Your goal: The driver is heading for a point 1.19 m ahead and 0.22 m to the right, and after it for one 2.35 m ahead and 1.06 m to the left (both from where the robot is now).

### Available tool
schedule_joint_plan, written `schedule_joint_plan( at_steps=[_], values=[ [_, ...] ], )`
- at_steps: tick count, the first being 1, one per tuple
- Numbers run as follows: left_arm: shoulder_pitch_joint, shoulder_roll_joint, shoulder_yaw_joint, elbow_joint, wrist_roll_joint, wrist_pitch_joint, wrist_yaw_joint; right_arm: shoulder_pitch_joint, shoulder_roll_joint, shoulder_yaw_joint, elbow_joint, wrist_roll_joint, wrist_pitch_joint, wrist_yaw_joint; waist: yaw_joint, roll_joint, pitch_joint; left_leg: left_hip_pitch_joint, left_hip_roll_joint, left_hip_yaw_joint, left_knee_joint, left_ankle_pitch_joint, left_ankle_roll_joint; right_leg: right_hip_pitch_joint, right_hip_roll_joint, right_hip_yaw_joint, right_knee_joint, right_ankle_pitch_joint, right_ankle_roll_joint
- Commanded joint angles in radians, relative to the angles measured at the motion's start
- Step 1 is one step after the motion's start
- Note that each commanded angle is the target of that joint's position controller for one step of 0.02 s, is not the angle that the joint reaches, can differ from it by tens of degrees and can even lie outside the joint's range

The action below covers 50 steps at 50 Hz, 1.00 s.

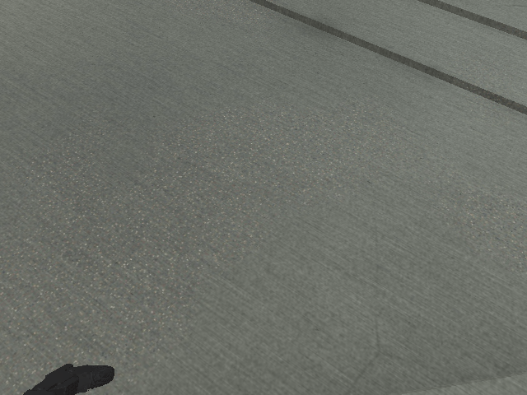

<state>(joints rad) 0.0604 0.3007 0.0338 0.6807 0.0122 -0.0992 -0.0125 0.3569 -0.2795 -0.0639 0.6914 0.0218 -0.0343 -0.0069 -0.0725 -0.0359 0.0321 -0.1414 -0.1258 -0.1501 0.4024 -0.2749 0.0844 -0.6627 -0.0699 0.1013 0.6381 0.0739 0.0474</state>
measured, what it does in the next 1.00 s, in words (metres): goes down: right foot, then left foot 0.15 m lower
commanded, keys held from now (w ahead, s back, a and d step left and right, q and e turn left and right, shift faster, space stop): w+q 0.02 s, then w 0.48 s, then w+e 0.16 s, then e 0.34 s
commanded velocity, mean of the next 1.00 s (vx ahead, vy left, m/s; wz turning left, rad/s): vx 0.42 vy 0.00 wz -0.02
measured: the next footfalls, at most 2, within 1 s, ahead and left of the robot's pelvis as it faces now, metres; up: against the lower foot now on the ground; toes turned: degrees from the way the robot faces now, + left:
right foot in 0.12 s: +0.26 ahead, -0.14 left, +0.00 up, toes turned +7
left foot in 0.84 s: +0.63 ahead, +0.28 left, -0.15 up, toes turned +0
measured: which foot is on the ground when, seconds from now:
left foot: down 0.00-0.12, up 0.14-0.82, down 0.84-1.00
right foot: up 0.00-0.10, down 0.12-0.84, up 0.86-1.00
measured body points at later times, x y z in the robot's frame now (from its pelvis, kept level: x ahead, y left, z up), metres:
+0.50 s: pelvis +0.26 -0.03 +0.00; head +0.28 -0.03 +0.45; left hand +0.24 +0.25 -0.12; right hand +0.49 -0.26 -0.09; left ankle +0.34 +0.14 -0.69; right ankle +0.22 -0.14 -0.74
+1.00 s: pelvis +0.53 +0.16 -0.17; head +0.57 +0.19 +0.27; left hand +0.57 +0.44 -0.32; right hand +0.60 -0.09 -0.30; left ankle +0.59 +0.28 -0.89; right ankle +0.43 +0.02 -0.66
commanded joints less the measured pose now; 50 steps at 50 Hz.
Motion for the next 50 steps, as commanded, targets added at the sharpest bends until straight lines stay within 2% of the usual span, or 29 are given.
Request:
schedule_joint_plan(
  at_steps=[1,5,6,7,8,9,11,12,15,19,22,24,28,30,32,34,35,37,39,41,42,43,44,45,46,47,48,49,50],
  values=[
    [-0.116,0.092,0.028,-0.100,-0.009,-0.029,-0.014,0.036,-0.172,-0.049,-0.037,0.007,-0.003,-0.012,-0.004,0.111,-0.011,-0.086,0.226,-0.216,-0.070,0.183,0.132,0.159,0.066,-0.031,-0.100,0.030,-0.018],
    [0.042,0.129,0.055,-0.063,-0.009,-0.038,-0.014,0.033,-0.141,-0.041,-0.020,0.000,0.014,-0.015,0.069,0.172,-0.049,0.033,0.243,-0.257,0.065,0.309,0.095,0.308,0.066,-0.057,-0.171,-0.104,-0.088],
    [0.141,0.159,0.066,-0.053,0.004,-0.041,-0.012,0.031,-0.102,-0.025,-0.030,-0.006,0.013,-0.010,0.115,0.134,-0.146,-0.003,0.195,-0.208,0.228,0.308,0.062,0.492,-0.011,0.001,-0.150,-0.089,-0.136],
    [0.260,0.224,0.085,-0.036,0.017,-0.040,-0.010,0.119,-0.062,-0.012,-0.039,0.001,0.007,-0.010,0.123,-0.044,-0.286,-0.262,0.085,-0.095,0.538,0.127,-0.005,0.823,-0.185,0.263,-0.138,-0.176,-0.256],
    [0.359,0.226,0.094,0.014,-0.006,-0.023,-0.025,0.203,-0.055,-0.003,-0.027,0.014,-0.001,-0.011,0.125,-0.299,-0.360,-0.504,0.020,-0.019,0.812,-0.304,-0.054,0.976,-0.307,0.639,-0.282,-0.493,-0.346],
    [0.349,0.147,0.072,0.005,-0.034,-0.017,-0.027,0.128,-0.134,-0.020,-0.025,0.017,-0.004,-0.008,0.151,-0.181,-0.244,-0.621,0.068,-0.055,0.909,-0.277,-0.054,0.916,-0.301,0.664,-0.340,-0.689,-0.316],
    [0.221,0.113,0.053,-0.016,-0.008,-0.002,-0.019,-0.047,-0.171,-0.030,-0.062,0.001,0.000,-0.013,0.129,-0.015,-0.037,-0.593,0.128,-0.006,0.862,-0.116,-0.054,0.632,-0.231,0.408,-0.380,-0.482,-0.273],
    [0.189,0.097,0.047,-0.013,0.003,-0.002,-0.017,-0.059,-0.153,-0.032,-0.064,-0.008,0.000,-0.013,0.101,-0.024,-0.009,-0.548,0.163,-0.002,0.798,-0.075,-0.055,0.553,-0.195,0.329,-0.397,-0.360,-0.269],
    [0.187,0.077,0.040,0.012,-0.007,-0.009,-0.020,-0.032,-0.100,-0.023,-0.048,-0.010,0.006,-0.010,0.068,-0.072,-0.031,-0.461,0.209,0.040,0.640,-0.054,-0.063,0.505,-0.147,0.205,-0.436,-0.201,-0.273],
    [0.228,0.148,0.060,0.062,-0.009,0.003,-0.011,-0.153,-0.032,0.008,-0.082,-0.029,-0.011,0.003,0.101,-0.036,-0.055,-0.431,0.217,0.087,0.425,0.117,-0.082,0.522,-0.135,0.096,-0.452,0.008,-0.288],
    [0.262,0.169,0.063,0.081,-0.006,0.008,-0.009,-0.114,-0.076,-0.010,-0.043,-0.015,-0.026,0.018,0.101,-0.046,-0.127,-0.339,0.206,0.105,0.494,0.340,-0.088,0.527,-0.142,0.038,-0.399,0.144,-0.297],
    [0.280,0.142,0.054,0.082,-0.026,0.007,-0.013,-0.157,-0.089,-0.015,-0.055,-0.012,-0.028,0.033,0.110,-0.014,-0.080,-0.455,0.225,0.097,0.503,0.291,-0.064,0.568,-0.162,0.050,-0.360,0.074,-0.306],
    [0.334,0.139,0.050,0.087,-0.025,0.032,-0.010,-0.281,-0.073,-0.014,-0.110,-0.011,-0.052,0.059,0.131,-0.049,-0.005,-0.459,0.189,0.138,0.404,0.166,-0.045,0.565,-0.166,0.094,-0.260,0.075,-0.294],
    [0.518,0.140,0.062,0.138,-0.039,0.043,0.024,-0.436,-0.114,-0.033,-0.151,0.009,-0.075,0.080,0.233,-0.085,0.027,-0.873,0.249,0.018,0.345,0.227,-0.053,0.964,-0.222,0.244,-0.169,-0.120,-0.289],
    [0.602,0.145,0.073,0.154,-0.052,0.043,0.055,-0.586,-0.093,-0.022,-0.199,0.023,-0.103,0.081,0.289,-0.056,0.104,-1.165,0.282,-0.065,0.348,0.045,-0.092,1.117,-0.280,0.409,-0.097,-0.200,-0.310],
    [0.573,0.158,0.084,0.138,-0.047,0.047,0.083,-0.565,-0.083,-0.014,-0.188,0.020,-0.116,0.085,0.262,-0.074,0.089,-1.130,0.286,-0.069,0.360,0.065,-0.100,1.037,-0.282,0.421,-0.069,-0.140,-0.297],
    [0.465,0.140,0.078,0.093,-0.046,0.061,0.100,-0.541,-0.082,-0.002,-0.174,0.013,-0.117,0.102,0.230,-0.004,0.134,-0.892,0.289,-0.026,0.144,0.373,-0.103,0.771,-0.193,0.278,-0.057,-0.189,-0.225],
    [0.446,0.151,0.085,0.074,-0.028,0.069,0.094,-0.432,-0.020,0.011,-0.102,-0.025,-0.111,0.128,0.225,0.043,0.028,-0.224,0.157,0.073,0.150,0.825,-0.114,0.313,-0.072,0.143,-0.057,-0.381,-0.155],
    [0.349,0.157,0.090,0.045,-0.020,0.069,0.092,-0.245,-0.061,-0.013,-0.041,-0.001,-0.074,0.105,0.104,-0.008,-0.003,-0.083,0.190,0.012,0.116,0.789,-0.118,0.305,-0.039,0.112,0.101,-0.468,-0.105],
    [0.353,0.114,0.082,0.079,-0.030,0.072,0.077,0.046,-0.131,-0.048,0.074,-0.014,-0.059,0.071,-0.065,0.031,-0.134,0.237,0.218,0.087,0.027,0.910,-0.138,0.289,0.029,0.029,0.498,-0.460,-0.012],
    [0.410,0.054,0.068,0.126,-0.036,0.071,0.066,0.178,-0.162,-0.055,0.129,-0.035,-0.055,0.065,-0.121,0.122,-0.165,0.437,0.291,0.063,0.069,0.932,-0.117,0.132,0.101,0.022,0.807,-0.882,0.054],
    [0.703,-0.060,0.050,0.156,-0.057,0.075,0.047,0.123,-0.249,-0.038,0.138,-0.093,-0.062,0.075,0.064,0.465,-0.321,0.606,0.467,-0.111,0.310,1.439,-0.075,-0.059,0.111,0.128,1.252,-1.069,0.091],
    [0.788,-0.043,0.037,0.152,-0.077,0.061,0.034,0.085,-0.269,-0.051,0.134,-0.067,-0.039,0.092,0.097,0.586,-0.408,0.596,0.522,-0.208,0.289,1.541,0.001,-0.141,0.094,0.138,1.352,-0.989,0.101],
    [0.732,-0.002,0.041,0.153,-0.079,0.064,0.041,0.067,-0.229,-0.046,0.145,-0.047,-0.020,0.098,0.090,0.417,-0.379,0.510,0.536,-0.210,0.241,1.353,0.055,-0.196,0.078,0.093,1.365,-0.929,0.097],
    [0.667,-0.008,0.035,0.106,-0.091,0.071,0.061,0.003,-0.261,-0.048,0.168,-0.032,-0.005,0.093,0.139,0.327,-0.414,0.384,0.616,-0.330,0.105,0.945,0.136,-0.198,0.048,0.029,1.424,-0.795,0.092],
    [0.509,0.030,0.042,0.082,-0.075,0.102,0.089,-0.122,-0.149,-0.015,0.142,-0.023,0.003,0.076,0.124,0.180,-0.262,0.161,0.538,-0.259,-0.035,0.664,0.108,-0.168,0.006,-0.063,1.331,-0.695,0.069],
    [0.465,0.031,0.039,0.028,-0.082,0.129,0.102,-0.220,-0.191,-0.016,0.112,-0.051,-0.007,0.057,0.155,0.282,-0.248,0.001,0.637,-0.270,-0.056,0.549,0.186,-0.103,-0.019,-0.034,1.354,-0.607,0.036],
    [0.421,0.033,0.036,0.010,-0.054,0.151,0.116,-0.284,-0.161,-0.003,0.096,-0.063,-0.017,0.046,0.154,0.233,-0.194,-0.087,0.644,-0.225,-0.059,0.614,0.189,-0.077,-0.020,-0.032,1.366,-0.626,0.030],
    [0.398,0.084,0.063,0.011,-0.048,0.151,0.111,-0.303,-0.120,0.000,0.090,-0.063,-0.025,0.036,0.156,0.196,-0.130,-0.201,0.563,-0.095,-0.086,0.413,0.117,-0.013,-0.041,0.034,1.094,-0.455,0.001]
  ],
)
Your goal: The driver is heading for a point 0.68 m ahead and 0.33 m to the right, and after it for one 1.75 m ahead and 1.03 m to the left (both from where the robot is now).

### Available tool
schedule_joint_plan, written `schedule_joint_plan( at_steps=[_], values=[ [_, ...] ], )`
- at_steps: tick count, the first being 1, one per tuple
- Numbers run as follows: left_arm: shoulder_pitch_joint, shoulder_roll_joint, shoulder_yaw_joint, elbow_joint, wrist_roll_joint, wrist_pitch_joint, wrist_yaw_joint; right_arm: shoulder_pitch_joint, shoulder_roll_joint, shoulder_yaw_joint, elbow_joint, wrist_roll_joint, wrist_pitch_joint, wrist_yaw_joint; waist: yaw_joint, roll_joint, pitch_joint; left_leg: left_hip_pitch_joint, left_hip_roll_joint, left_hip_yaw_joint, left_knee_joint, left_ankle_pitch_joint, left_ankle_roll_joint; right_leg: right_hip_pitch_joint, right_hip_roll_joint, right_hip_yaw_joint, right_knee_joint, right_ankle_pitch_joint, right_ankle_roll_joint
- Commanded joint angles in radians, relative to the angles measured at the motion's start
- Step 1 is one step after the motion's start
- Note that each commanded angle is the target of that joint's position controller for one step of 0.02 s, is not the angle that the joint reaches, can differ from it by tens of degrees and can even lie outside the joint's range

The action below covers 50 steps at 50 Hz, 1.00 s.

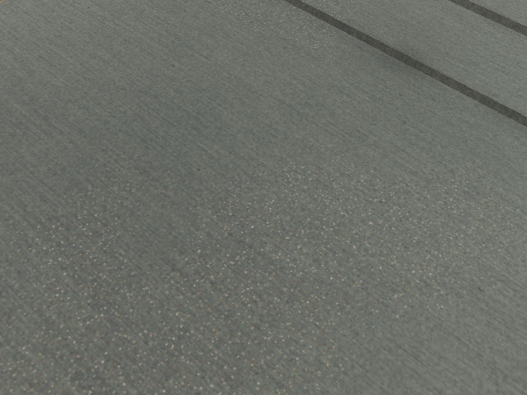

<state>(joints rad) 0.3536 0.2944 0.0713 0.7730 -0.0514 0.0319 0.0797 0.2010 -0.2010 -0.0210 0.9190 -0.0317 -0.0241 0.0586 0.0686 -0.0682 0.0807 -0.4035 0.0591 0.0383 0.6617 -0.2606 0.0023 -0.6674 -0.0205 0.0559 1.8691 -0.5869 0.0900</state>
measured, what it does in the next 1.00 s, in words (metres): walks ahead, turning right: right foot, then left foot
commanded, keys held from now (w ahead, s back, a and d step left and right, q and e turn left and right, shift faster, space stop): e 0.64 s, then w+e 0.36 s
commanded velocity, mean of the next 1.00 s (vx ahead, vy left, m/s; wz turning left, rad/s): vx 0.12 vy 0.00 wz -0.58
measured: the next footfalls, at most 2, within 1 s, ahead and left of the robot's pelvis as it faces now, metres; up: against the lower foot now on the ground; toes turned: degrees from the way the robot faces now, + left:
right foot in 0.32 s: +0.13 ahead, -0.12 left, +0.00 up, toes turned -16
left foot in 0.76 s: +0.22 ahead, +0.10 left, +0.00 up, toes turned -33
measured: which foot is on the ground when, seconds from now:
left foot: down 0.00-0.32, up 0.34-0.74, down 0.76-1.00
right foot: up 0.00-0.30, down 0.32-0.76, up 0.78-1.00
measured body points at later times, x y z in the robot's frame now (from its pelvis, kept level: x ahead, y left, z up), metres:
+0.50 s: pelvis +0.08 -0.02 +0.01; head +0.11 -0.05 +0.46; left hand +0.33 +0.19 -0.05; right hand +0.13 -0.34 -0.11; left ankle +0.11 +0.14 -0.64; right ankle +0.10 -0.11 -0.72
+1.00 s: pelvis +0.18 -0.02 +0.02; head +0.20 -0.01 +0.47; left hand +0.47 +0.11 -0.08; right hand +0.05 -0.28 -0.08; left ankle +0.18 +0.12 -0.72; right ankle +0.16 -0.20 -0.64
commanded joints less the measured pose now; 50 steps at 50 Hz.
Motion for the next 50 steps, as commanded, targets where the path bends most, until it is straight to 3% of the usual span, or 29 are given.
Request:
schedule_joint_plan(
  at_steps=[1,2,3,4,6,8,10,13,15,16,17,18,19,20,21,22,24,27,30,34,37,38,39,40,41,42,44,46,50],
  values=[
    [0.059,0.104,0.039,-0.085,0.028,0.020,0.022,-0.160,-0.188,-0.041,-0.127,-0.014,-0.039,-0.045,0.009,0.227,-0.147,0.041,0.326,-0.203,-0.344,0.398,0.172,0.013,-0.069,0.057,-0.190,0.250,-0.043],
    [-0.017,0.090,0.042,-0.132,0.035,0.011,0.019,-0.137,-0.183,-0.038,-0.120,-0.001,-0.042,-0.068,-0.011,0.226,-0.109,0.083,0.322,-0.171,-0.338,0.520,0.176,-0.049,-0.067,0.083,-0.321,0.294,-0.026],
    [-0.049,0.077,0.039,-0.149,0.043,0.004,0.009,-0.086,-0.171,-0.038,-0.103,0.003,-0.035,-0.093,-0.021,0.196,-0.097,0.114,0.282,-0.087,-0.348,0.513,0.176,-0.040,-0.063,0.066,-0.515,0.388,-0.021],
    [-0.079,0.025,0.025,-0.166,0.051,-0.002,-0.005,-0.053,-0.172,-0.042,-0.086,0.005,-0.028,-0.110,-0.027,0.212,-0.098,0.157,0.255,-0.052,-0.352,0.515,0.170,-0.025,-0.059,0.033,-0.707,0.456,-0.023],
    [-0.139,-0.033,0.005,-0.188,0.051,-0.008,-0.041,-0.024,-0.199,-0.052,-0.085,0.007,-0.013,-0.129,-0.050,0.216,-0.137,0.216,0.267,-0.020,-0.367,0.551,0.184,0.066,-0.046,-0.013,-0.897,0.518,-0.025],
    [-0.159,-0.023,0.008,-0.210,0.041,-0.001,-0.073,-0.046,-0.235,-0.065,-0.102,0.015,-0.006,-0.123,-0.047,0.197,-0.136,0.202,0.286,0.007,-0.375,0.555,0.195,0.148,-0.038,-0.047,-0.985,0.489,-0.037],
    [-0.196,0.005,0.019,-0.231,0.037,0.015,-0.092,-0.047,-0.256,-0.080,-0.113,0.033,0.002,-0.107,-0.062,0.168,-0.111,0.206,0.297,0.022,-0.372,0.426,0.183,0.176,-0.038,-0.069,-1.051,0.437,-0.060],
    [-0.247,0.038,0.034,-0.262,0.029,0.028,-0.111,-0.030,-0.279,-0.104,-0.121,0.048,0.025,-0.089,-0.087,0.148,-0.065,0.234,0.304,0.022,-0.333,0.192,0.156,0.187,-0.033,-0.099,-1.151,0.299,-0.106],
    [-0.239,0.052,0.045,-0.263,0.031,0.024,-0.108,-0.006,-0.271,-0.109,-0.117,0.052,0.040,-0.079,-0.083,0.107,-0.065,0.226,0.273,0.060,-0.230,0.100,0.105,0.285,0.005,-0.141,-1.293,0.341,-0.139],
    [-0.193,0.098,0.064,-0.255,0.036,0.021,-0.095,0.054,-0.241,-0.104,-0.097,0.039,0.044,-0.070,-0.074,0.033,-0.092,0.171,0.227,0.111,-0.100,0.088,0.053,0.415,0.008,-0.103,-1.366,0.482,-0.167],
    [-0.112,0.225,0.099,-0.262,0.042,0.017,-0.076,0.059,-0.190,-0.088,-0.131,-0.005,0.037,-0.066,-0.069,-0.210,-0.166,-0.062,0.110,0.206,0.242,-0.102,-0.043,0.659,-0.197,0.206,-1.382,0.922,-0.258],
    [-0.086,0.264,0.097,-0.275,0.067,0.006,-0.083,-0.060,-0.176,-0.074,-0.214,-0.001,0.028,-0.068,-0.020,-0.282,-0.242,-0.315,-0.052,0.067,0.527,-0.457,-0.100,0.726,-0.373,0.544,-1.470,0.916,-0.481],
    [-0.066,0.220,0.083,-0.271,0.078,-0.012,-0.093,-0.151,-0.216,-0.087,-0.222,0.020,0.023,-0.069,0.028,-0.103,-0.284,-0.367,-0.044,-0.079,0.640,-0.429,-0.094,0.731,-0.360,0.500,-1.490,0.907,-0.494],
    [-0.101,0.205,0.073,-0.264,0.074,-0.024,-0.089,-0.164,-0.209,-0.086,-0.234,0.034,0.025,-0.075,-0.002,-0.083,-0.255,-0.381,-0.032,-0.106,0.657,-0.351,-0.080,0.690,-0.321,0.409,-1.475,0.905,-0.446],
    [-0.155,0.180,0.065,-0.265,0.052,-0.023,-0.080,-0.129,-0.213,-0.090,-0.213,0.023,0.030,-0.086,-0.040,-0.019,-0.226,-0.367,-0.011,-0.121,0.608,-0.262,-0.076,0.631,-0.266,0.328,-1.470,0.857,-0.384],
    [-0.211,0.164,0.059,-0.271,0.038,-0.014,-0.072,-0.103,-0.234,-0.098,-0.208,0.014,0.038,-0.091,-0.075,-0.026,-0.210,-0.313,-0.002,-0.129,0.545,-0.189,-0.077,0.552,-0.235,0.288,-1.482,0.789,-0.347],
    [-0.251,0.166,0.056,-0.285,0.051,-0.005,-0.064,-0.076,-0.213,-0.097,-0.200,0.013,0.042,-0.081,-0.103,-0.030,-0.216,-0.209,-0.033,-0.105,0.494,-0.106,-0.084,0.455,-0.183,0.251,-1.499,0.715,-0.325],
    [-0.215,0.180,0.060,-0.277,0.050,-0.003,-0.049,-0.111,-0.164,-0.080,-0.213,0.020,0.039,-0.073,-0.080,-0.018,-0.219,-0.164,-0.054,-0.119,0.305,-0.053,-0.093,0.444,-0.160,0.264,-1.510,0.551,-0.321],
    [-0.193,0.186,0.063,-0.270,0.050,0.003,-0.038,-0.147,-0.159,-0.076,-0.231,0.019,0.036,-0.071,-0.059,-0.061,-0.198,-0.104,-0.071,-0.131,0.175,-0.043,-0.094,0.399,-0.148,0.310,-1.526,0.377,-0.318],
    [-0.168,0.180,0.060,-0.264,0.045,0.005,-0.044,-0.133,-0.182,-0.084,-0.247,0.033,0.016,-0.055,-0.056,-0.104,-0.196,-0.008,-0.098,-0.118,0.040,-0.089,-0.061,0.368,-0.130,0.398,-1.535,0.192,-0.310],
    [-0.172,0.150,0.049,-0.258,0.033,0.005,-0.041,-0.033,-0.175,-0.093,-0.229,0.044,-0.007,-0.040,-0.120,-0.085,-0.174,0.234,-0.098,-0.080,-0.212,-0.023,0.001,0.232,-0.059,0.400,-1.481,0.001,-0.252],
    [-0.169,0.098,0.035,-0.259,0.032,0.001,-0.039,0.069,-0.219,-0.109,-0.210,0.036,-0.011,-0.046,-0.156,-0.006,-0.189,0.428,0.031,-0.188,-0.278,-0.082,0.048,0.064,0.006,0.333,-1.322,-0.066,-0.185],
    [-0.161,0.020,0.017,-0.291,0.022,-0.009,-0.041,0.156,-0.318,-0.128,-0.187,0.011,-0.011,-0.046,-0.144,0.255,-0.195,0.523,0.256,-0.514,-0.378,-0.361,0.160,-0.155,0.161,0.092,-1.020,-0.046,-0.124],
    [-0.223,0.099,0.034,-0.325,0.019,-0.031,-0.041,0.138,-0.324,-0.130,-0.196,-0.009,-0.026,-0.035,-0.150,0.293,-0.090,0.413,0.350,-0.733,-0.461,-0.491,0.258,-0.275,0.088,0.144,-0.884,0.007,-0.114],
    [-0.215,0.149,0.052,-0.308,0.024,-0.037,-0.044,0.062,-0.270,-0.114,-0.220,0.007,-0.034,-0.046,-0.113,0.256,-0.034,0.379,0.318,-0.641,-0.462,-0.467,0.235,-0.287,0.055,0.165,-0.815,0.105,-0.113],
    [-0.174,0.155,0.058,-0.275,0.033,-0.034,-0.048,0.011,-0.228,-0.103,-0.231,0.025,-0.036,-0.058,-0.088,0.245,-0.029,0.376,0.262,-0.532,-0.462,-0.393,0.186,-0.277,0.041,0.148,-0.790,0.184,-0.099],
    [-0.158,0.124,0.053,-0.249,0.039,-0.035,-0.060,0.001,-0.192,-0.091,-0.235,0.030,-0.037,-0.074,-0.088,0.214,-0.029,0.362,0.215,-0.379,-0.477,-0.204,0.145,-0.254,0.013,0.121,-0.751,0.322,-0.074],
    [-0.170,0.078,0.040,-0.237,0.034,-0.045,-0.074,0.040,-0.185,-0.089,-0.221,0.017,-0.047,-0.077,-0.101,0.184,-0.035,0.342,0.191,-0.257,-0.490,-0.054,0.137,-0.224,0.006,0.089,-0.746,0.419,-0.061],
    [-0.252,0.049,0.023,-0.241,0.033,-0.059,-0.092,0.090,-0.206,-0.094,-0.194,0.021,-0.055,-0.067,-0.138,0.181,-0.026,0.360,0.178,-0.098,-0.498,0.153,0.139,-0.178,-0.018,0.035,-0.920,0.520,-0.059]
  ],
)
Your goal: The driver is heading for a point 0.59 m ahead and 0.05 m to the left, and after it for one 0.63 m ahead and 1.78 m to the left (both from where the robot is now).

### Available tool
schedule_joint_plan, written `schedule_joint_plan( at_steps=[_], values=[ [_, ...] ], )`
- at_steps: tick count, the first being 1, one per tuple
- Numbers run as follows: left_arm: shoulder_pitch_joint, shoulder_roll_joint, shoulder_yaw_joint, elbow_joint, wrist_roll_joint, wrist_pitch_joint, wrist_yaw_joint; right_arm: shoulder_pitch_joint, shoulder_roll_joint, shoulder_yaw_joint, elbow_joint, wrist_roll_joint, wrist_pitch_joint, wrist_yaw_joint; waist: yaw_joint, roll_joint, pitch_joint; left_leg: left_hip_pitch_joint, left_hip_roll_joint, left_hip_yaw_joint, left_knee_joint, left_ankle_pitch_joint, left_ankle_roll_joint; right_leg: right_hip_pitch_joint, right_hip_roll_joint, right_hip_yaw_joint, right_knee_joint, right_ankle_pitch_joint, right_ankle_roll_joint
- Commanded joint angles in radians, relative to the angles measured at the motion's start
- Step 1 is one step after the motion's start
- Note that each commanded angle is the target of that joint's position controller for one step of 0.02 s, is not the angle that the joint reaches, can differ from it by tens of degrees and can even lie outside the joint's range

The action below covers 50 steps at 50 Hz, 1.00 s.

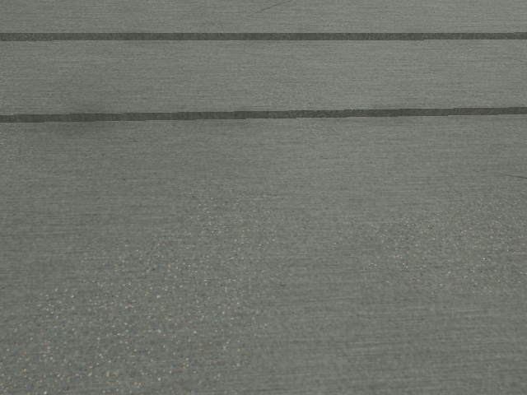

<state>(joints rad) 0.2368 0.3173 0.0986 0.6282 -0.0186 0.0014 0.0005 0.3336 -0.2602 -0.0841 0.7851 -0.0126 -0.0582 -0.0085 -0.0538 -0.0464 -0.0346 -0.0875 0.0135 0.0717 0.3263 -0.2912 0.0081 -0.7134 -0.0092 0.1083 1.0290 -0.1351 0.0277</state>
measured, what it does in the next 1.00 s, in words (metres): walks ahead: right foot, then left foot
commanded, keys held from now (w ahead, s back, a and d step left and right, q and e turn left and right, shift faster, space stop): w+e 0.20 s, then w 0.02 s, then w+q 0.78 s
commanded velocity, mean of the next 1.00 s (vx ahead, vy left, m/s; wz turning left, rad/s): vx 0.47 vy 0.00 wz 0.07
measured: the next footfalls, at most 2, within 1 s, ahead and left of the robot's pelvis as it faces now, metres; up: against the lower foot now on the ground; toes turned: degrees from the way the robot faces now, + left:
right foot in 0.22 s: +0.24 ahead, -0.17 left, +0.00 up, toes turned -10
left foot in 0.76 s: +0.60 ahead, +0.00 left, +0.00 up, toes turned +2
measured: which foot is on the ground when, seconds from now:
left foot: down 0.00-0.22, up 0.24-0.74, down 0.76-1.00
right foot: up 0.00-0.20, down 0.22-0.74, up 0.76-1.00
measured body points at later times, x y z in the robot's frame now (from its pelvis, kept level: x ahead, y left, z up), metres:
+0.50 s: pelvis +0.25 -0.09 +0.00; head +0.28 -0.10 +0.45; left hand +0.38 +0.17 -0.11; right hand +0.34 -0.38 -0.11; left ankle +0.39 +0.08 -0.66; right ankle +0.21 -0.16 -0.74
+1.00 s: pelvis +0.56 -0.06 +0.00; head +0.60 -0.05 +0.45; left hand +0.71 +0.22 -0.09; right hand +0.69 -0.33 -0.11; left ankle +0.56 +0.00 -0.74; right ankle +0.66 -0.24 -0.67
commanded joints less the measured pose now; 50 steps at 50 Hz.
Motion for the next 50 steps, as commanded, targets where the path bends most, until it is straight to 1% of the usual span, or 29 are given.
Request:
schedule_joint_plan(
  at_steps=[1,4,7,9,10,11,12,13,14,15,16,17,18,20,22,26,29,32,35,37,38,39,40,41,42,43,44,46,50],
  values=[
    [-0.164,0.016,-0.010,-0.100,0.001,-0.033,-0.020,-0.034,-0.159,-0.034,-0.054,0.006,-0.021,0.000,-0.027,0.163,0.094,0.041,0.222,-0.098,-0.167,0.203,0.132,-0.103,-0.037,-0.042,-0.138,0.090,0.001],
    [-0.246,-0.008,-0.026,-0.117,-0.002,-0.041,-0.042,0.007,-0.188,-0.038,-0.029,0.020,-0.016,-0.003,-0.055,0.159,0.124,0.057,0.241,-0.039,-0.173,0.238,0.130,-0.045,-0.047,-0.104,-0.273,0.090,-0.017],
    [-0.277,0.002,-0.027,-0.129,-0.008,-0.043,-0.058,0.028,-0.211,-0.045,-0.013,0.039,-0.006,0.001,-0.044,0.157,0.129,0.122,0.268,0.003,-0.136,0.351,0.116,0.017,-0.033,-0.151,-0.365,-0.007,-0.063],
    [-0.229,0.037,-0.010,-0.123,-0.003,-0.039,-0.060,0.018,-0.239,-0.051,-0.011,0.045,0.002,-0.001,0.010,0.184,0.070,0.141,0.267,0.058,-0.002,0.758,0.098,0.175,0.032,-0.210,-0.400,-0.093,-0.108],
    [-0.119,0.070,0.011,-0.095,-0.003,-0.035,-0.056,0.011,-0.249,-0.052,-0.011,0.047,0.007,-0.006,0.083,0.179,-0.002,0.129,0.253,0.099,0.156,0.953,0.079,0.342,0.077,-0.236,-0.451,-0.079,-0.140],
    [0.050,0.122,0.043,-0.047,-0.006,-0.028,-0.043,0.030,-0.229,-0.041,-0.012,0.046,0.006,-0.010,0.166,0.149,-0.099,0.010,0.223,0.123,0.364,0.959,0.050,0.626,0.104,-0.216,-0.500,-0.024,-0.179],
    [0.198,0.204,0.065,-0.020,-0.006,-0.021,-0.024,0.048,-0.156,-0.010,-0.046,0.018,-0.005,-0.007,0.211,0.002,-0.209,-0.354,0.169,0.117,0.702,0.492,0.006,1.016,-0.109,0.121,-0.512,-0.108,-0.272],
    [0.193,0.258,0.055,-0.020,-0.015,-0.035,-0.023,0.104,-0.062,0.030,-0.075,0.005,-0.033,0.007,0.132,-0.180,-0.349,-0.614,0.001,-0.034,0.976,-0.287,-0.026,1.161,-0.356,0.657,-0.660,-0.263,-0.417],
    [0.205,0.164,0.029,-0.021,0.000,-0.044,-0.023,-0.005,-0.175,-0.002,-0.076,0.053,-0.053,0.015,0.202,-0.082,-0.317,-0.700,0.037,-0.152,1.065,-0.235,-0.014,1.121,-0.351,0.603,-0.712,-0.263,-0.378],
    [0.147,0.130,0.015,-0.012,0.004,-0.052,-0.022,-0.068,-0.191,-0.006,-0.099,0.073,-0.061,0.017,0.186,-0.079,-0.175,-0.740,0.080,-0.135,1.039,-0.152,0.005,0.987,-0.322,0.428,-0.714,-0.145,-0.334],
    [0.080,0.101,0.003,-0.008,0.003,-0.057,-0.020,-0.083,-0.176,-0.002,-0.094,0.056,-0.062,0.011,0.143,-0.010,-0.102,-0.693,0.125,-0.134,0.958,-0.068,0.011,0.837,-0.277,0.307,-0.725,-0.051,-0.298],
    [0.026,0.070,-0.008,-0.008,0.013,-0.064,-0.020,-0.078,-0.172,-0.007,-0.086,0.041,-0.054,0.011,0.105,-0.016,-0.043,-0.639,0.148,-0.135,0.898,-0.013,0.006,0.719,-0.239,0.221,-0.756,0.034,-0.282],
    [-0.010,0.052,-0.015,-0.011,0.024,-0.071,-0.019,-0.042,-0.166,-0.008,-0.074,0.041,-0.040,0.014,0.070,-0.043,-0.018,-0.578,0.162,-0.142,0.877,0.029,0.003,0.638,-0.214,0.160,-0.795,0.069,-0.274],
    [-0.037,0.053,-0.014,0.008,0.025,-0.093,-0.019,0.006,-0.132,-0.003,-0.050,0.041,-0.010,0.015,0.033,-0.036,0.008,-0.543,0.157,-0.133,0.846,0.072,-0.016,0.565,-0.205,0.076,-0.853,0.145,-0.278],
    [-0.035,0.064,-0.011,0.033,0.030,-0.108,-0.016,-0.026,-0.116,0.000,-0.058,0.039,0.006,0.009,0.034,-0.017,0.056,-0.580,0.142,-0.150,0.778,0.151,-0.036,0.532,-0.192,-0.014,-0.886,0.210,-0.263],
    [-0.032,0.069,-0.014,0.065,0.031,-0.115,-0.004,-0.131,-0.091,0.010,-0.087,0.036,-0.008,0.022,0.067,-0.009,0.094,-0.558,0.091,-0.134,0.479,0.416,-0.029,0.541,-0.143,-0.167,-0.902,0.239,-0.204],
    [0.022,0.094,-0.009,0.101,0.021,-0.113,0.003,-0.233,-0.064,0.026,-0.126,0.036,-0.014,0.042,0.116,0.017,0.127,-0.561,0.074,-0.098,0.337,0.483,-0.006,0.619,-0.186,-0.192,-0.916,0.242,-0.194],
    [0.060,0.111,0.000,0.133,0.010,-0.090,0.007,-0.287,-0.071,0.028,-0.171,0.035,-0.015,0.065,0.131,0.025,0.141,-0.630,0.059,-0.079,0.275,0.395,0.031,0.775,-0.237,-0.212,-0.855,0.366,-0.187],
    [0.049,0.154,0.013,0.135,0.005,-0.060,0.022,-0.251,-0.107,0.013,-0.201,0.032,-0.007,0.079,0.082,-0.018,0.071,-0.541,-0.015,0.004,0.275,0.211,0.085,0.874,-0.250,-0.245,-0.684,0.807,-0.158],
    [0.029,0.170,0.014,0.127,0.007,-0.043,0.033,-0.042,-0.183,-0.025,-0.169,0.034,0.004,0.068,-0.041,-0.032,-0.058,-0.247,-0.089,0.034,0.259,0.163,0.142,0.811,-0.216,-0.277,-0.372,0.973,-0.123],
    [0.031,0.148,0.002,0.114,0.014,-0.050,0.038,0.114,-0.245,-0.052,-0.142,0.037,0.013,0.050,-0.122,0.042,-0.152,0.060,-0.025,-0.107,0.222,0.210,0.195,0.599,-0.171,-0.282,-0.089,0.736,-0.087],
    [0.169,0.000,-0.047,0.072,0.043,-0.075,0.013,0.113,-0.339,-0.069,-0.141,0.044,0.007,0.043,0.000,0.322,-0.261,0.448,0.246,-0.663,0.173,0.046,0.401,0.123,0.049,-0.215,0.307,-0.287,-0.016],
    [0.091,0.074,-0.041,0.073,0.018,-0.116,-0.008,0.138,-0.251,-0.044,-0.165,0.039,-0.002,0.042,-0.067,0.230,-0.389,0.534,0.306,-0.927,0.019,-0.072,0.442,0.002,0.086,0.009,0.429,-0.442,-0.024],
    [-0.019,0.124,-0.028,0.035,-0.021,-0.136,-0.018,0.102,-0.208,-0.031,-0.164,0.027,-0.008,0.039,-0.086,0.167,-0.242,0.450,0.281,-0.781,-0.014,-0.024,0.375,-0.076,0.025,0.032,0.405,-0.356,-0.046],
    [-0.063,0.105,-0.038,0.015,-0.016,-0.149,-0.015,0.039,-0.196,-0.029,-0.171,0.029,-0.012,0.038,-0.046,0.056,-0.139,0.301,0.243,-0.672,-0.017,0.071,0.339,-0.064,-0.020,0.022,0.308,-0.279,-0.057],
    [-0.084,0.099,-0.035,0.015,0.009,-0.151,-0.008,-0.024,-0.176,-0.022,-0.183,0.030,-0.013,0.038,-0.003,-0.003,-0.057,0.159,0.206,-0.587,-0.029,0.205,0.320,-0.026,-0.048,0.006,0.215,-0.245,-0.049],
    [-0.065,0.106,-0.030,0.018,0.022,-0.143,-0.006,-0.057,-0.158,-0.014,-0.196,0.018,-0.015,0.033,0.031,0.021,-0.041,0.068,0.183,-0.533,-0.048,0.307,0.319,0.044,-0.069,0.011,0.172,-0.220,-0.040],
    [-0.025,0.097,-0.031,0.024,0.033,-0.122,-0.004,-0.085,-0.157,-0.012,-0.201,0.021,-0.014,0.027,0.066,0.049,-0.014,-0.028,0.156,-0.477,-0.082,0.384,0.323,0.090,-0.081,-0.003,0.086,-0.204,-0.005],
    [-0.125,0.040,-0.055,0.000,0.039,-0.100,0.001,-0.060,-0.201,-0.024,-0.178,0.032,-0.006,0.003,0.041,0.079,0.036,-0.188,0.079,-0.343,-0.094,0.401,0.277,0.147,-0.058,-0.056,-0.196,-0.009,0.056]
  ],
)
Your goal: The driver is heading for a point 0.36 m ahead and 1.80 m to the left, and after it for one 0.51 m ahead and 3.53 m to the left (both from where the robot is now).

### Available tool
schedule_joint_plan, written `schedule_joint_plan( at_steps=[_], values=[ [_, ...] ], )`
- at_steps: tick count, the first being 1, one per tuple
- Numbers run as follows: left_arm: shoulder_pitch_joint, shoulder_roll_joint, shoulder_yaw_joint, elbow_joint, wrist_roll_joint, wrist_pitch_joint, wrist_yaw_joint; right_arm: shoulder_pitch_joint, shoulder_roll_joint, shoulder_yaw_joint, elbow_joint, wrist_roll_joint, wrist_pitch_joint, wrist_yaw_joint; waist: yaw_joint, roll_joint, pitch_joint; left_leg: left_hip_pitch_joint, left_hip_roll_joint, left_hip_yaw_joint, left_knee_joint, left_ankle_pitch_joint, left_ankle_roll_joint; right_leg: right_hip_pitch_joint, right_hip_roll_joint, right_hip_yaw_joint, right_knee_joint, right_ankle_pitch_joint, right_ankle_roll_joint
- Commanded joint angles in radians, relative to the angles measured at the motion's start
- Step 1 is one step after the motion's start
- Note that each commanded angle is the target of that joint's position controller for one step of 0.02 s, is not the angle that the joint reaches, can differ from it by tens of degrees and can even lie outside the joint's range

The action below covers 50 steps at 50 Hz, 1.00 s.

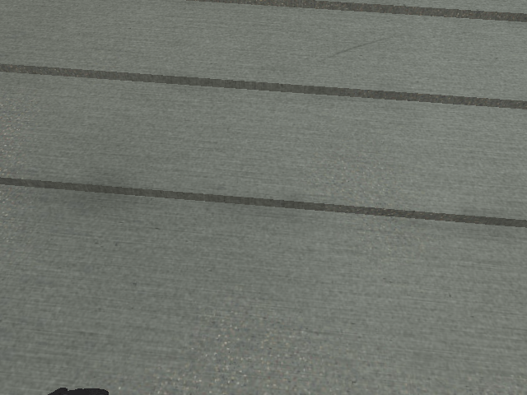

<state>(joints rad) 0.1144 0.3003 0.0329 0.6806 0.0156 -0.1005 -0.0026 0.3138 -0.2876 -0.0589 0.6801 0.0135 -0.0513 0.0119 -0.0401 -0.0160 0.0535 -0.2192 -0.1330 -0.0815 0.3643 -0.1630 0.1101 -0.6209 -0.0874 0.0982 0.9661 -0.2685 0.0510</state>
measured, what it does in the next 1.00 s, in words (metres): walks ahead, turning left: right foot, then left foot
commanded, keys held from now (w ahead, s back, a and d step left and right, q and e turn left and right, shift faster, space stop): w+q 0.26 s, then q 0.56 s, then w+q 0.18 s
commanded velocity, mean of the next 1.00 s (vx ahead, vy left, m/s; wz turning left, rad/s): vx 0.27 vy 0.00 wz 0.59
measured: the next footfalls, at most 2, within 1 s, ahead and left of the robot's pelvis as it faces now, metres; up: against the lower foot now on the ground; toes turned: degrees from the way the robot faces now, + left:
right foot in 0.22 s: +0.32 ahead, -0.15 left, +0.00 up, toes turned +12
left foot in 0.68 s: +0.39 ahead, +0.13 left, +0.00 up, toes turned +26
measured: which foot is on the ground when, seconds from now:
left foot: down 0.00-0.22, up 0.24-0.66, down 0.68-1.00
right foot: up 0.00-0.20, down 0.22-0.68, up 0.70-1.00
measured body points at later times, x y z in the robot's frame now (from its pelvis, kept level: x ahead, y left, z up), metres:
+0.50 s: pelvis +0.25 -0.06 +0.00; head +0.30 -0.05 +0.45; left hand +0.25 +0.24 -0.11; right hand +0.50 -0.26 -0.09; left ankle +0.30 +0.10 -0.68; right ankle +0.28 -0.16 -0.74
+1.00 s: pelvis +0.36 +0.00 -0.01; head +0.38 +0.02 +0.44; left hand +0.34 +0.32 -0.11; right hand +0.65 -0.15 -0.09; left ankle +0.36 +0.11 -0.74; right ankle +0.47 -0.11 -0.72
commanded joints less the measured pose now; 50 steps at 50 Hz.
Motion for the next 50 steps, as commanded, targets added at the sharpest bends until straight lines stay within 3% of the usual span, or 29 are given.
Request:
schedule_joint_plan(
  at_steps=[1,3,6,8,10,11,12,13,14,15,16,17,19,23,27,30,32,33,34,35,36,37,38,39,40,42,45,50],
  values=[
    [-0.043,0.048,0.006,-0.058,0.004,0.000,0.002,-0.031,-0.176,-0.050,-0.067,0.008,-0.008,-0.022,0.010,0.065,-0.050,-0.077,0.200,-0.166,-0.122,0.233,0.151,0.090,0.039,-0.052,-0.222,0.213,0.036],
    [-0.107,0.049,0.005,-0.070,-0.005,-0.006,-0.005,0.003,-0.182,-0.051,-0.053,0.007,0.002,-0.026,-0.025,0.086,-0.060,-0.090,0.186,-0.173,-0.104,0.155,0.115,0.158,0.080,-0.062,-0.346,0.343,0.037],
    [-0.144,0.080,0.018,-0.085,-0.020,-0.017,-0.012,0.044,-0.172,-0.050,-0.033,0.015,0.012,-0.025,-0.036,0.111,-0.065,-0.015,0.216,-0.262,-0.043,0.059,0.093,0.183,0.096,-0.024,-0.439,0.327,0.020],
    [-0.123,0.110,0.034,-0.080,-0.024,-0.027,-0.016,0.039,-0.164,-0.050,-0.031,0.014,0.015,-0.027,-0.013,0.135,-0.067,0.045,0.244,-0.331,0.017,0.034,0.079,0.206,0.095,-0.006,-0.470,0.252,-0.009],
    [-0.002,0.137,0.056,-0.049,-0.023,-0.036,-0.011,0.012,-0.136,-0.043,-0.040,0.009,0.017,-0.027,0.060,0.150,-0.101,0.033,0.217,-0.334,0.125,0.072,0.041,0.367,0.086,-0.023,-0.523,0.220,-0.057],
    [0.124,0.179,0.072,-0.035,-0.007,-0.042,-0.004,0.011,-0.082,-0.023,-0.053,0.001,0.013,-0.023,0.119,0.095,-0.206,-0.040,0.166,-0.275,0.336,0.032,0.005,0.578,-0.027,0.071,-0.508,0.177,-0.115],
    [0.240,0.262,0.091,-0.019,0.010,-0.034,0.001,0.135,-0.008,0.001,-0.070,0.006,0.007,-0.022,0.095,-0.146,-0.351,-0.326,0.026,-0.133,0.672,-0.323,-0.071,0.926,-0.264,0.432,-0.540,0.058,-0.259],
    [0.282,0.244,0.094,0.014,-0.015,-0.021,-0.010,0.168,-0.067,-0.002,-0.084,0.030,0.002,-0.024,0.093,-0.305,-0.366,-0.544,0.065,-0.090,0.875,-0.445,-0.091,0.972,-0.365,0.754,-0.647,-0.263,-0.328],
    [0.212,0.157,0.072,-0.015,-0.016,-0.016,-0.006,0.075,-0.157,-0.026,-0.075,0.030,0.009,-0.029,0.119,-0.162,-0.217,-0.587,0.111,-0.107,0.948,-0.357,-0.106,0.843,-0.318,0.635,-0.678,-0.259,-0.287],
    [0.150,0.118,0.057,-0.027,-0.005,-0.007,-0.001,-0.014,-0.177,-0.036,-0.092,0.014,0.019,-0.032,0.116,-0.084,-0.125,-0.563,0.140,-0.073,0.950,-0.286,-0.116,0.715,-0.275,0.449,-0.664,-0.048,-0.253],
    [0.105,0.089,0.045,-0.027,0.001,-0.002,-0.001,-0.048,-0.170,-0.040,-0.103,-0.001,0.025,-0.033,0.093,-0.050,-0.073,-0.519,0.160,-0.063,0.918,-0.253,-0.127,0.608,-0.229,0.309,-0.658,0.216,-0.240],
    [0.081,0.075,0.040,-0.020,0.004,0.000,0.002,-0.042,-0.156,-0.045,-0.111,-0.003,0.033,-0.031,0.063,-0.075,-0.063,-0.474,0.184,-0.058,0.879,-0.243,-0.134,0.548,-0.199,0.213,-0.652,0.407,-0.232],
    [0.063,0.078,0.042,0.002,-0.001,0.000,0.001,-0.013,-0.107,-0.037,-0.109,0.006,0.051,-0.027,0.037,-0.110,-0.064,-0.410,0.191,-0.007,0.804,-0.242,-0.149,0.482,-0.157,0.075,-0.670,0.584,-0.233],
    [0.043,0.144,0.064,0.034,-0.012,0.021,0.017,-0.064,-0.064,-0.019,-0.140,0.000,0.067,-0.021,0.039,-0.094,-0.103,-0.395,0.203,0.031,0.607,-0.093,-0.170,0.507,-0.181,-0.043,-0.698,0.692,-0.265],
    [0.026,0.158,0.065,0.056,-0.025,0.045,0.026,-0.140,-0.065,-0.020,-0.159,-0.001,0.066,0.006,0.062,-0.088,-0.108,-0.291,0.190,0.076,0.397,0.079,-0.146,0.510,-0.160,-0.161,-0.687,0.626,-0.230],
    [0.040,0.188,0.075,0.072,-0.042,0.055,0.020,-0.184,-0.090,-0.032,-0.188,-0.002,0.072,0.024,0.070,-0.087,-0.096,-0.260,0.179,0.097,0.298,0.028,-0.111,0.555,-0.184,-0.174,-0.625,0.593,-0.212],
    [0.030,0.200,0.081,0.073,-0.057,0.061,0.020,-0.160,-0.110,-0.045,-0.193,-0.004,0.075,0.029,0.046,-0.084,-0.104,-0.200,0.150,0.125,0.207,0.000,-0.074,0.574,-0.186,-0.189,-0.524,0.649,-0.188],
    [0.025,0.188,0.079,0.074,-0.062,0.063,0.020,-0.098,-0.129,-0.058,-0.177,-0.006,0.073,0.025,0.010,-0.063,-0.129,-0.095,0.116,0.143,0.116,0.064,-0.046,0.549,-0.153,-0.222,-0.408,0.671,-0.158],
    [0.076,0.159,0.071,0.082,-0.048,0.061,0.016,-0.012,-0.190,-0.083,-0.159,-0.009,0.072,0.009,-0.021,0.024,-0.181,0.087,0.127,0.083,0.055,0.309,0.001,0.452,-0.084,-0.257,-0.221,0.563,-0.099],
    [0.113,0.088,0.044,0.043,0.016,0.057,0.009,0.022,-0.309,-0.105,-0.177,-0.017,0.074,-0.017,0.014,0.294,-0.247,0.350,0.395,-0.280,0.122,0.844,0.138,0.125,0.037,-0.284,0.115,-0.139,-0.014],
    [0.127,0.099,0.033,0.032,0.016,0.055,0.000,-0.005,-0.291,-0.087,-0.209,-0.035,0.062,-0.011,0.007,0.297,-0.416,0.416,0.547,-0.552,0.061,0.706,0.328,-0.014,0.131,-0.083,0.339,-0.441,0.010],
    [0.067,0.161,0.052,0.036,-0.013,0.063,-0.003,-0.034,-0.227,-0.073,-0.211,-0.024,0.053,-0.001,-0.024,0.157,-0.373,0.351,0.488,-0.457,0.032,0.577,0.285,-0.039,0.084,-0.010,0.366,-0.375,0.007],
    [0.032,0.154,0.050,0.024,-0.025,0.070,0.001,-0.078,-0.196,-0.063,-0.200,-0.011,0.046,-0.001,0.001,0.117,-0.277,0.260,0.426,-0.356,0.028,0.479,0.218,-0.051,0.058,-0.014,0.321,-0.303,-0.002],
    [0.025,0.139,0.049,0.034,-0.014,0.077,0.013,-0.110,-0.180,-0.059,-0.196,-0.002,0.049,-0.005,0.021,0.059,-0.223,0.176,0.378,-0.309,0.012,0.384,0.168,-0.040,0.038,-0.014,0.244,-0.248,0.001],
    [0.021,0.147,0.052,0.030,-0.007,0.086,0.022,-0.147,-0.177,-0.056,-0.200,0.001,0.055,-0.012,0.044,0.076,-0.192,0.089,0.346,-0.278,-0.005,0.335,0.146,0.010,0.033,-0.015,0.170,-0.206,0.006],
    [0.050,0.124,0.047,0.038,-0.010,0.093,0.020,-0.168,-0.183,-0.059,-0.203,-0.016,0.064,-0.022,0.067,0.118,-0.197,-0.003,0.298,-0.253,-0.037,0.235,0.140,0.102,0.065,-0.042,0.075,-0.151,0.017],
    [0.025,0.099,0.036,0.028,-0.016,0.087,0.012,-0.161,-0.190,-0.063,-0.199,-0.006,0.064,-0.037,0.048,0.156,-0.195,-0.056,0.267,-0.295,-0.097,-0.202,0.139,0.163,0.084,-0.045,-0.110,-0.100,0.017],
    [0.014,0.108,0.043,0.010,-0.027,0.053,-0.008,-0.132,-0.200,-0.064,-0.183,0.001,0.063,-0.034,0.044,0.181,-0.154,-0.131,0.260,-0.379,-0.090,-0.399,0.111,0.295,0.116,-0.053,-0.313,-0.086,-0.023]
  ],
)
Keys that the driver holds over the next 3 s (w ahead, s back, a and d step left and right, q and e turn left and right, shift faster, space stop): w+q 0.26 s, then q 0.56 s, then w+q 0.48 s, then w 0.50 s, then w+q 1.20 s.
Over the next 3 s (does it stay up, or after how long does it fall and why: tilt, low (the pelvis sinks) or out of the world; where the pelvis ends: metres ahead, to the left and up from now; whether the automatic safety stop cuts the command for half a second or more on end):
stays up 0.81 0.87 -0.01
